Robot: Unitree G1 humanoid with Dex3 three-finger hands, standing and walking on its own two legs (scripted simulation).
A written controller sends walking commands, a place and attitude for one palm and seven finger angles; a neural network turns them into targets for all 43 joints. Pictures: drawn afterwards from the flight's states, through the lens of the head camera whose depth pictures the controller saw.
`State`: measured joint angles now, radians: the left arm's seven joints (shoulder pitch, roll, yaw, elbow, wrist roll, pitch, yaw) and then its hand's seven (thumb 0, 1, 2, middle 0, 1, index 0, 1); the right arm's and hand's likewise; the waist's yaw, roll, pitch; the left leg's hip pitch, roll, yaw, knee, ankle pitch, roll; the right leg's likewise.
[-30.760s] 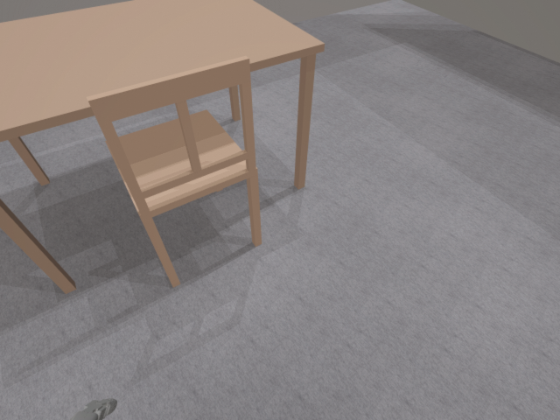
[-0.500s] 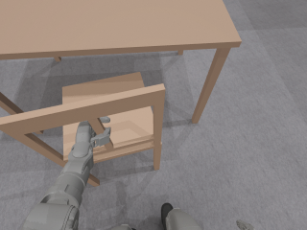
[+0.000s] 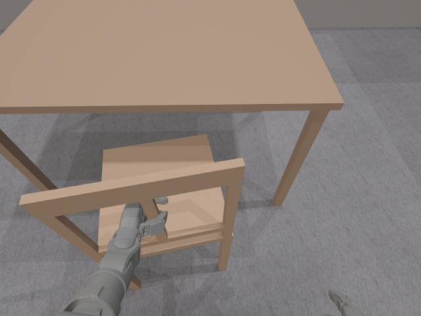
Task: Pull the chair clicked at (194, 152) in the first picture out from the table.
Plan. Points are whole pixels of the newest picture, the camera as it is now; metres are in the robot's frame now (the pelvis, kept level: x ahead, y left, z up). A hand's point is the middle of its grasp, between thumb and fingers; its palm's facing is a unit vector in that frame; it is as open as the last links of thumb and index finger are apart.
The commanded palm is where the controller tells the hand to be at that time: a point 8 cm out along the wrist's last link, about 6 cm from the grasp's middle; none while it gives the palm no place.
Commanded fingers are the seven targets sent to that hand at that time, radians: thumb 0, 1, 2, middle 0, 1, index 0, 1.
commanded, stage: stop walking, hand still on the chair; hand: left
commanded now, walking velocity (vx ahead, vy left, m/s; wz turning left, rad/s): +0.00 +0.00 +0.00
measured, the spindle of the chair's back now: (155, 219) +0.34 +0.14 -0.11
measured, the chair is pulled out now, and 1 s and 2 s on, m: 0.16 0.16 0.16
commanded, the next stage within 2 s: open the thumb and straighten the fingers in 0.32 s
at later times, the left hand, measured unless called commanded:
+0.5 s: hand (158, 221) +0.32 +0.13 -0.07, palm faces -0.04 -0.99 -0.14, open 5.7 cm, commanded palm +0.30 +0.18 -0.05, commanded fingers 0.00 0.30 0.61 -0.50 -1.45 -0.50 -1.45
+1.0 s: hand (159, 214) +0.34 +0.13 -0.07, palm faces -0.04 -0.99 -0.17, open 15.4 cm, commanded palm +0.31 +0.18 -0.04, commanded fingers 0.00 -0.55 0.20 0.00 0.00 0.00 0.00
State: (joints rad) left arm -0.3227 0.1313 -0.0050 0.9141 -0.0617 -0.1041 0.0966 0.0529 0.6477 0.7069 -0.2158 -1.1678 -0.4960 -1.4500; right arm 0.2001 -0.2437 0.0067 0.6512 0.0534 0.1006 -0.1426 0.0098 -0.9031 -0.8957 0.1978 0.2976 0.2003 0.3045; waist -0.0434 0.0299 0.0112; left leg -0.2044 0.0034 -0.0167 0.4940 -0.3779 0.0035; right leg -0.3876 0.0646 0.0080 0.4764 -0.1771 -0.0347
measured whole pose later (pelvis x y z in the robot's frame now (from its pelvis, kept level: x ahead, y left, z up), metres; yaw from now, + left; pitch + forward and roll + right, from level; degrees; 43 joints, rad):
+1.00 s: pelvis -0.04 +0.01 -0.04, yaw +1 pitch +13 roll +1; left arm -0.48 0.17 0.07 0.86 -0.02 0.06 0.03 0.00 -0.50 0.22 -0.23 -0.67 -0.23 -0.67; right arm 0.30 -0.24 0.02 0.64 0.03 0.00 0.00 0.01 -0.90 -0.90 0.20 0.30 0.20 0.30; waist -0.09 0.03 -0.09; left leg -0.58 -0.05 0.00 0.82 -0.46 0.03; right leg -0.76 0.01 0.02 0.79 -0.25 -0.02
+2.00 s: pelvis -0.03 +0.00 -0.04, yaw +3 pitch +11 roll +0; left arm 0.20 0.14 -0.10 0.13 -0.04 0.19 0.02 -0.01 -0.53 0.21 -0.01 0.00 0.00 0.00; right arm 0.24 -0.25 0.04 0.48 0.03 -0.06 -0.02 0.01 -0.90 -0.90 0.20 0.30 0.20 0.30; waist -0.05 0.04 -0.14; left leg -0.55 -0.05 -0.05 0.88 -0.52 0.01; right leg -0.72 0.01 -0.03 0.85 -0.32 -0.03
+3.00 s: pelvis -0.02 +0.01 -0.02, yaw +4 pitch +2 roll -1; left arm 0.59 0.32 0.15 -0.42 -0.05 -0.07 0.17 0.00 -0.02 0.46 -0.08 -0.11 -0.08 -0.11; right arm 0.25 -0.23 0.00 0.56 0.03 -0.15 -0.10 0.02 -0.90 -0.90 0.20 0.30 0.20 0.30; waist 0.03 0.07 -0.06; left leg -0.28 -0.04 -0.07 0.72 -0.47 0.02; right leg -0.44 0.01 -0.05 0.69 -0.29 -0.02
